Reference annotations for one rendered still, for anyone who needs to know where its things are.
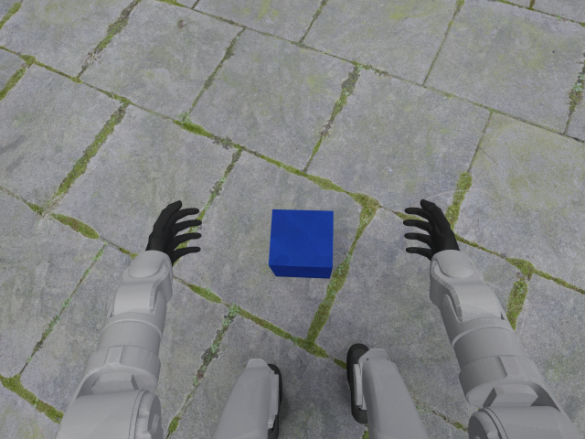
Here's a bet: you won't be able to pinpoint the right robot foot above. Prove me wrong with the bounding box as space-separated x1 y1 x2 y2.
346 344 369 424

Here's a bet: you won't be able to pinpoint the robot left hand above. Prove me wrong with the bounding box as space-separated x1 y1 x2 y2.
145 200 202 267

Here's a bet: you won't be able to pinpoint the robot right forearm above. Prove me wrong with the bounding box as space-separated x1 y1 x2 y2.
430 250 582 439

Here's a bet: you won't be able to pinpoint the carton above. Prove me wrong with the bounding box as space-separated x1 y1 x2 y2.
269 209 334 279

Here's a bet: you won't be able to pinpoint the robot right hand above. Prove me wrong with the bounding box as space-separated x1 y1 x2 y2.
403 199 460 261

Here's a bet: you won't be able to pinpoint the robot left forearm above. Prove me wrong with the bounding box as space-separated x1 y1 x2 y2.
55 251 173 439

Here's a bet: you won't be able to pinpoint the robot right shin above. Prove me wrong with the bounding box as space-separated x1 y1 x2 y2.
358 348 398 410

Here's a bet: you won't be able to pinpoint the robot left upper arm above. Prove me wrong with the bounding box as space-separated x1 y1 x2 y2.
59 389 164 439

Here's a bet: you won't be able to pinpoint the robot right upper arm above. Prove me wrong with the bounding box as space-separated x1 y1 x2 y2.
468 406 580 439

